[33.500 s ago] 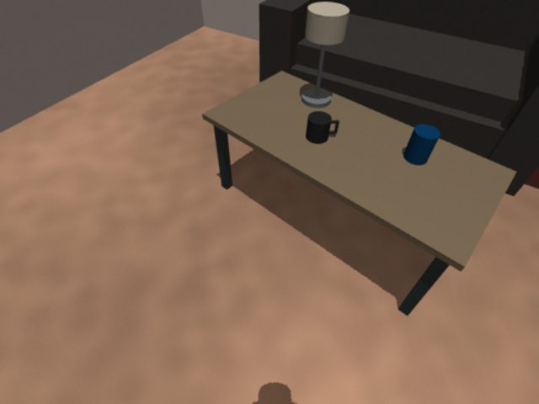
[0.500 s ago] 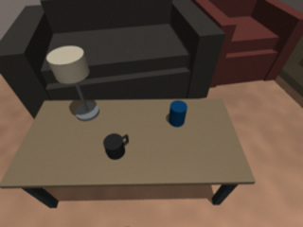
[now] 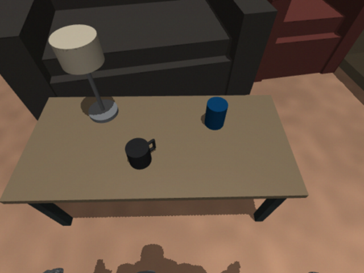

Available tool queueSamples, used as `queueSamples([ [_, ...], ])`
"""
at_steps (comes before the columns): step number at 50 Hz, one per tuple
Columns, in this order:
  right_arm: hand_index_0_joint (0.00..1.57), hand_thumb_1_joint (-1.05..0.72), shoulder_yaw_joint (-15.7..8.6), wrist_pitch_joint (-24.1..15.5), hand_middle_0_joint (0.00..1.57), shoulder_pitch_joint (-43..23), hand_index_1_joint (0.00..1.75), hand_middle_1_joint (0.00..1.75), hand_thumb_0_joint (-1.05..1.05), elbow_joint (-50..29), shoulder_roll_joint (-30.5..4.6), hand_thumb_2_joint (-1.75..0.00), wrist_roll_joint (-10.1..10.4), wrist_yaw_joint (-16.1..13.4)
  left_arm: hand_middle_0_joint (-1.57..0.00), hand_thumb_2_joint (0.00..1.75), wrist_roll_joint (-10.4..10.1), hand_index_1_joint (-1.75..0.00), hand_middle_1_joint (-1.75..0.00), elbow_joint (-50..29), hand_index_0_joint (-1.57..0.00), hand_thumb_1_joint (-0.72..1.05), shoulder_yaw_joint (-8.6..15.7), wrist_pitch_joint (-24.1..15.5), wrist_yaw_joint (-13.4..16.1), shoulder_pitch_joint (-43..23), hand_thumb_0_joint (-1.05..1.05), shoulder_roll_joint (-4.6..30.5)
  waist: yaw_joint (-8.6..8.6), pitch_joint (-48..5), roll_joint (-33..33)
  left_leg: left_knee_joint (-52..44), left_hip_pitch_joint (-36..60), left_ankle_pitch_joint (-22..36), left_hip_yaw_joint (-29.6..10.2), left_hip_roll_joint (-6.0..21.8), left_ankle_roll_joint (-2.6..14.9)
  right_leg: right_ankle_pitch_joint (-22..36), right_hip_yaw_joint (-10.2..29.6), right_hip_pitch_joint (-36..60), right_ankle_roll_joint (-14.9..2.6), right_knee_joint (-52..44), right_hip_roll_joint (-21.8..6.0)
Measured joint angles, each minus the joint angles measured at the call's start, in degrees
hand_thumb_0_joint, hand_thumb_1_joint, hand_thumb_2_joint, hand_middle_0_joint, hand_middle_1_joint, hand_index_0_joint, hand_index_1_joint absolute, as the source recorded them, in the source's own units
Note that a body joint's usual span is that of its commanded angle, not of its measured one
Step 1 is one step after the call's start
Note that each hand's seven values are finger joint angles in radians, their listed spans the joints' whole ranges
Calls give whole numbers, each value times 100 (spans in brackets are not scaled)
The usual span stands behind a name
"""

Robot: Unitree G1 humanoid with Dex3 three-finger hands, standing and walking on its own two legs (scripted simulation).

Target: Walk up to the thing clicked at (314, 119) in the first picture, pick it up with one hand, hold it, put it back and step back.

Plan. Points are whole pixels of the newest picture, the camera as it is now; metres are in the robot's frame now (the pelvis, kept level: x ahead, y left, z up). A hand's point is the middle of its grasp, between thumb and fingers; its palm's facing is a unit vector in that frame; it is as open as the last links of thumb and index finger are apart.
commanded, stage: step back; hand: left
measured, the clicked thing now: (142, 151) +0.58 +0.15 -0.27
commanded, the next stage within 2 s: none
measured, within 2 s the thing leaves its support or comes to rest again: neither
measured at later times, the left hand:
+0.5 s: hand out of the picture +0.02 +0.27 -0.16, palm faces -0.10 -0.92 -0.38, open 7.4 cm
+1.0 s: hand out of the picture -0.10 +0.31 -0.16, palm faces -0.01 -0.93 -0.36, open 7.4 cm
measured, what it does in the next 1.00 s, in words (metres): walks backwards: right foot, then left foot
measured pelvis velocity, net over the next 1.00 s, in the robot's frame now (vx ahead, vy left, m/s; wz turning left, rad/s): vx -0.22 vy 0.04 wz -0.03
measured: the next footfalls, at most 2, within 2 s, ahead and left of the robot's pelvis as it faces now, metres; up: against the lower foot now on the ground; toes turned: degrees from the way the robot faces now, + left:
right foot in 0.46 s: -0.07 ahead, -0.10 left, +0.00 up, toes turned -2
left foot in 0.80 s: -0.14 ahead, +0.14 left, +0.00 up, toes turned -3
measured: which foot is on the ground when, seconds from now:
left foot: down 0.00-0.48, up 0.50-0.78, down 0.80-1.00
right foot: down 0.00-0.08, up 0.10-0.44, down 0.46-0.82, up 0.84-1.00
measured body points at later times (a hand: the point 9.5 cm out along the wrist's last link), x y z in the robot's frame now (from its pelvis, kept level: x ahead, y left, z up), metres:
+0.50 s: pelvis -0.09 +0.01 -0.02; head -0.03 +0.00 +0.43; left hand +0.03 +0.31 -0.13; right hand -0.01 -0.30 -0.14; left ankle -0.01 +0.12 -0.73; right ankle -0.10 -0.10 -0.73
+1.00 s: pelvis -0.22 +0.04 +0.00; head -0.16 +0.07 +0.44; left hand -0.10 +0.36 -0.13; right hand -0.13 -0.27 -0.11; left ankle -0.18 +0.14 -0.73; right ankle -0.26 -0.11 -0.64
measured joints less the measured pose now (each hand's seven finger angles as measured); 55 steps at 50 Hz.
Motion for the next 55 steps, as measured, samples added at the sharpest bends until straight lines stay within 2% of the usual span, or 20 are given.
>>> queueSamples([
  [2, 20, -91, -36, 5, 20, 99, 30, 30, 0, -116, -33, -90, -2, 15, -20, 89, 31, -30, -30, -141, -21, 91, 1, 42, 17, -49, 1, 69, -35, 9, -78, 12, 41, -6, 65, -64, 58, -98, 30, -216, 66, 284, -83],
  [3, 20, -91, -48, -16, 20, 170, 30, 30, 0, -166, -60, -90, -15, 17, -20, 89, 28, -30, -30, -217, -21, 90, -5, 66, 21, -79, 1, 99, -57, -7, -71, -282, 141, 451, 79, -26, 66, -160, 18, -341, 100, 451, -85],
  [4, 20, -91, -74, -44, 20, 219, 30, 30, 0, -190, -62, -90, -53, 5, -20, 89, 4, -30, -30, -291, -21, 90, -2, 95, 27, -140, 1, 138, -60, 9, -98, -402, 175, 289, 78, -34, 5, -219, 56, -506, 52, 684, -90],
  [5, 20, -91, -90, -64, 20, 230, 30, 30, 0, -194, -12, -90, -93, -8, -20, 89, -19, -30, -30, -357, -21, 91, 18, 129, 49, -233, 1, 190, -32, 102, -195, -346, 144, 190, 123, -80, 2, -580, 284, -659, -43, 1016, -26],
  [8, 20, -91, -45, -75, 20, 288, 30, 30, 0, -258, 143, -90, -135, -11, -20, 89, -31, -30, -30, -493, -20, 91, 48, 185, 151, -367, 1, 253, -58, 284, -290, -391, 94, 302, 117, -56, 33, -1602, 899, -1041, -189, 2307, 561],
  [10, 20, -91, -15, -51, 20, 311, 30, 30, 1, -306, 225, -90, -166, -52, -20, 89, -56, -30, -30, -552, -20, 91, 27, 183, 165, -338, 1, 257, -55, 296, -315, -604, 110, 476, 152, -15, 51, -1596, 989, -1236, -194, 3012, 791],
  [13, 20, -90, -10, -52, 20, 296, 30, 30, 1, -460, 276, -90, -163, -114, -20, 89, -47, -30, -30, -617, -20, 91, 13, 157, 121, -177, 0, 210, -57, 315, -273, -786, 110, 645, 238, 58, 79, -1450, 869, -1246, -79, 3387, 836],
  [18, 20, -90, 2, -110, 20, 244, 30, 30, 1, -777, 297, -90, -143, -142, -20, 89, -19, -30, -30, -661, -20, 91, 30, 163, 47, 94, 0, 141, -76, 336, -221, -716, -37, 746, 401, 124, 68, -1349, 708, -762, 43, 2466, 606],
  [22, 20, -90, 22, -49, 20, 179, 30, 30, 1, -889, 217, -90, -122, -109, -20, 89, 19, -30, -30, -643, -20, 91, 58, 102, -11, 256, 1, 75, -30, 268, -123, -395, -310, 718, 510, 190, -14, -795, 397, -152, -75, 960, 392],
  [24, 20, -90, 9, 10, 20, 103, 30, 30, 1, -839, 119, -90, -76, -106, -20, 89, 81, -30, -30, -603, -20, 91, 73, 46, -18, 318, 1, -44, -62, 274, 148, -169, -460, 687, 377, 329, -68, -547, 232, -5, -124, 601, 515],
  [27, 20, -90, -25, 104, 20, 93, 30, 30, 1, -738, 107, -90, -36, -144, -20, 89, 89, -30, -30, -685, -20, 91, 30, 33, -69, 451, 1, -108, 13, 205, 116, 1042, -794, -482, -136, -179, -145, -480, 262, -134, -190, 661, 387],
  [29, 20, -90, -26, 90, 20, 160, 30, 30, 1, -732, 54, -90, 5, -148, -20, 89, 76, -30, -30, -741, -21, 91, 16, 45, -48, 486, 1, -160, 75, 159, 110, 1872, -920, -589, -393, -475, -175, -313, 296, -164, -178, 499, 297],
  [32, 20, -90, -10, 32, 20, 313, 30, 30, 1, -759, -22, -90, 19, -172, -20, 89, 94, -30, -30, -877, -21, 90, 20, 68, -10, 443, 1, -176, 102, 101, 131, 2281, -821, -629, -518, -601, -244, -98, 248, -264, -147, 321, 213],
  [37, 20, -91, -8, 41, 20, 444, 30, 30, 1, -755, -53, -90, -30, -184, -20, 89, 104, -30, -30, -1233, -21, 90, 12, 27, 62, 252, 1, -77, 107, 159, 80, 1027, -152, -798, -267, -303, -277, 64, 63, -542, -80, 419, 86],
  [39, 20, -91, -17, -7, 20, 464, 30, 30, 1, -764, -33, -90, -60, -160, -20, 89, 67, -30, -30, -1337, -21, 90, -2, 47, 58, 179, 1, 9, 74, 186, 11, 37, 210, -393, -100, -152, -213, 53, -15, -714, -20, 624, 19],
  [41, 20, -91, -51, -65, 20, 416, 30, 30, 1, -740, 67, -90, -129, -138, -20, 89, 28, -30, -30, -1359, -21, 90, 6, 106, 46, 86, 1, 130, 97, 293, -236, -437, 384, 166, 63, -239, -82, 14, 92, -888, -11, 926, -119],
  [44, 20, -91, 4, -92, 20, 377, 30, 30, 1, -781, 159, -90, -194, -35, -20, 89, 12, -30, -30, -1183, -20, 91, 59, 223, 91, 85, 1, 157, 42, 287, -250, -353, 250, 232, 60, -137, 22, -1316, 686, -1188, -130, 2131, 448],
  [47, 20, -90, 59, -102, 20, 356, 30, 30, 1, -803, 254, -90, -201, -59, -20, 89, -39, -30, -30, -1080, -20, 91, 97, 241, 102, 196, 1, 202, 45, 167, -280, -669, 203, 528, 72, -9, 15, -1416, 973, -1405, -170, 3452, 878],
  [51, 20, -90, 45, -129, 20, 239, 30, 30, 1, -926, 284, -90, -176, -110, -20, 89, -8, -30, -30, -1050, -20, 91, 143, 188, 63, 429, 1, 223, 114, 143, -270, -900, 76, 838, 168, 136, 12, -1321, 928, -1178, 14, 3797, 875],
  [55, 20, -90, 40, -162, 20, 99, 30, 30, 1, -1132, 265, -90, -167, -124, -20, 89, 19, -30, -30, -994, -20, 91, 151, 204, 25, 604, 1, 242, 151, 209, -246, -863, -156, 1036, 294, 269, -26, -1391, 802, -685, 120, 2937, 648],
])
